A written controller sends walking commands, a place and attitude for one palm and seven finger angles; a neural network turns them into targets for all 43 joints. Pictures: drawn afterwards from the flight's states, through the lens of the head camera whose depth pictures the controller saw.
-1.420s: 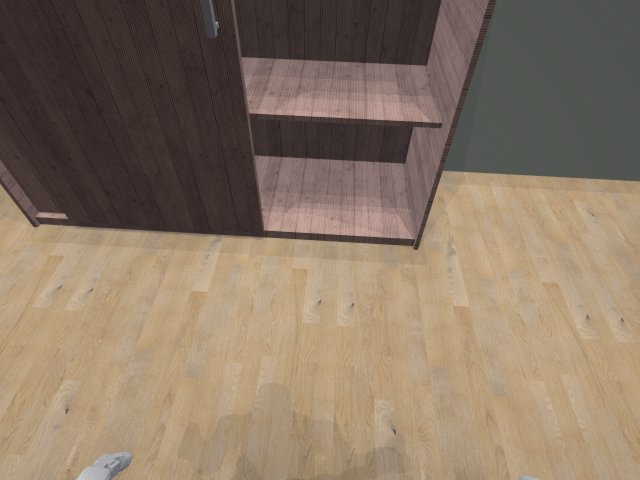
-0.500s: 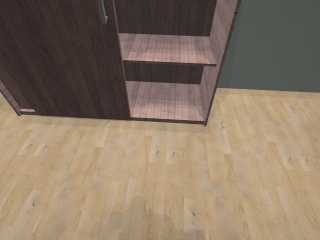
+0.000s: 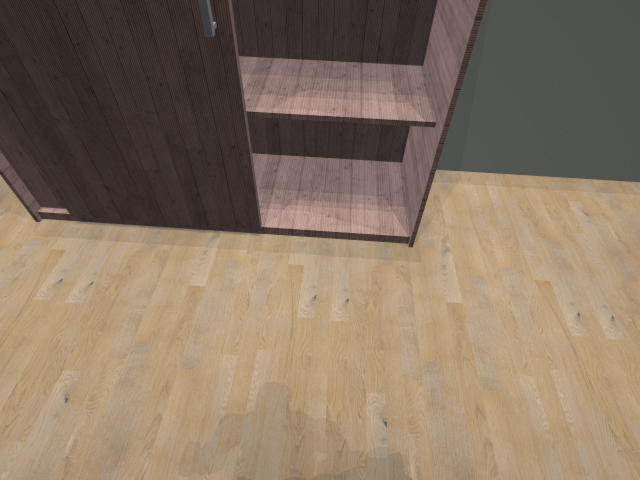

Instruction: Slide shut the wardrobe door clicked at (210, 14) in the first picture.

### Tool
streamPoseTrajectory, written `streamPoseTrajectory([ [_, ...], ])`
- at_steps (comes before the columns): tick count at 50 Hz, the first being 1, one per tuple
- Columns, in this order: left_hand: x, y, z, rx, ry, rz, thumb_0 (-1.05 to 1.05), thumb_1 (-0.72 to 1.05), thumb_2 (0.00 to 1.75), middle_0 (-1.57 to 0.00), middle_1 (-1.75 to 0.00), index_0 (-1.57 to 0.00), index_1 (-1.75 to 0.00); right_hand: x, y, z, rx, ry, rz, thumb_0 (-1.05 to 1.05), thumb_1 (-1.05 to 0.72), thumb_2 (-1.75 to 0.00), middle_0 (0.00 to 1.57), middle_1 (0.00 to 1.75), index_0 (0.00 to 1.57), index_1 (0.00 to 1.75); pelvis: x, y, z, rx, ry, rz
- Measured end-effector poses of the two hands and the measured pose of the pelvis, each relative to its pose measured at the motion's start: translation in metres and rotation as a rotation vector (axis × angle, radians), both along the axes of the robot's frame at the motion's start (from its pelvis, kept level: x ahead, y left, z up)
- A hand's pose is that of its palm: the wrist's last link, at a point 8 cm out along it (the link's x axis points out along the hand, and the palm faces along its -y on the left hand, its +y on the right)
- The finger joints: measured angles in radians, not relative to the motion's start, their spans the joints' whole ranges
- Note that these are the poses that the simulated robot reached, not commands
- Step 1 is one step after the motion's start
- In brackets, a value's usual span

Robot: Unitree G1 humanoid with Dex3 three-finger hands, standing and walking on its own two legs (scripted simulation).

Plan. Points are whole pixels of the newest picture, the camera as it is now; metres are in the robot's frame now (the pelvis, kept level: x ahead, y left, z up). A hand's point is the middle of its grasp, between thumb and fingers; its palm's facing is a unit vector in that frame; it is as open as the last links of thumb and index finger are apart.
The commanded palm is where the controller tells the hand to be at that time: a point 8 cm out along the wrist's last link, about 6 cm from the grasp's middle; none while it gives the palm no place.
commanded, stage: look at it before walking up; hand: left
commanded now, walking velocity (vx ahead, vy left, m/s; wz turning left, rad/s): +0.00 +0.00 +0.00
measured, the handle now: (206, 1) +1.14 +0.36 +0.14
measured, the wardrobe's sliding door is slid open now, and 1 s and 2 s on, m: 0.64 0.64 0.64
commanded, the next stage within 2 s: walk to a spot facing it in 0.02 s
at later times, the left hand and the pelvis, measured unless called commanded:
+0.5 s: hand out of the picture +0.03 +0.25 -0.20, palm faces +0.19 -0.96 -0.21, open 7.4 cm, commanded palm none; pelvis +0.00 +0.04 -0.02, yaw +12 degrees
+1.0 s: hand out of the picture +0.14 +0.33 -0.18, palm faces +0.39 -0.91 -0.15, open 7.4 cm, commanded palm none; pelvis +0.13 +0.13 -0.01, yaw +24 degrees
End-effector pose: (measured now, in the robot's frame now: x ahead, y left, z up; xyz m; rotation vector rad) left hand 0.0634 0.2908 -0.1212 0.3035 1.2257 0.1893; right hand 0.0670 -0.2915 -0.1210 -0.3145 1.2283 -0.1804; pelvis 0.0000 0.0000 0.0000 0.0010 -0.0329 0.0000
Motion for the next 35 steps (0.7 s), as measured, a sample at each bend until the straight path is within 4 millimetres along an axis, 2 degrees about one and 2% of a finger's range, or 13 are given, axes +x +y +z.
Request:
streamPoseTrajectory([
  [11, 0.004, 0.003, 0.0, 0.004, -0.011, 0.017, 0.01, 0.9, 0.9, -0.21, -0.29, -0.2, -0.3, 0.011, 0.004, 0.0, 0.003, -0.008, 0.013, 0.01, -0.91, -0.89, 0.21, 0.3, 0.21, 0.3, 0.003, 0.001, -0.001, -0.002, 0.005, 0.018],
  [16, -0.002, -0.003, -0.008, -0.011, -0.032, 0.062, 0.01, 0.91, 0.9, -0.21, -0.29, -0.2, -0.3, 0.012, 0.018, -0.009, 0.021, 0.016, 0.036, 0.01, -0.91, -0.89, 0.2, 0.3, 0.2, 0.3, 0.0, 0.005, -0.007, -0.012, 0.014, 0.059],
  [22, -0.029, -0.002, -0.028, -0.082, -0.055, 0.151, 0.01, 0.9, 0.9, -0.21, -0.29, -0.2, -0.3, 0.012, 0.053, -0.014, 0.034, 0.072, 0.096, 0.01, -0.91, -0.89, 0.2, 0.3, 0.2, 0.3, -0.003, 0.022, -0.014, -0.035, 0.0, 0.161],
  [28, -0.065, 0.021, -0.057, -0.152, 0.007, 0.252, 0.01, 0.9, 0.9, -0.21, -0.29, -0.2, -0.3, 0.017, 0.096, -0.016, 0.031, 0.052, 0.155, 0.01, -0.91, -0.89, 0.2, 0.3, 0.2, 0.3, 0.006, 0.056, -0.027, -0.04, 0.014, 0.237],
  [31, -0.069, 0.031, -0.051, -0.17, 0.037, 0.278, 0.01, 0.91, 0.9, -0.2, -0.29, -0.2, -0.3, 0.009, 0.115, -0.01, 0.032, 0.082, 0.147, 0.01, -0.91, -0.89, 0.2, 0.3, 0.2, 0.3, 0.014, 0.07, -0.018, -0.043, 0.026, 0.256],
  [35, -0.061, 0.045, -0.037, -0.181, 0.011, 0.323, 0.01, 0.91, 0.9, -0.2, -0.29, -0.2, -0.3, 0.002, 0.138, 0.001, 0.041, 0.155, 0.158, 0.01, -0.91, -0.89, 0.21, 0.3, 0.2, 0.3, 0.031, 0.086, -0.004, -0.053, 0.037, 0.301],
])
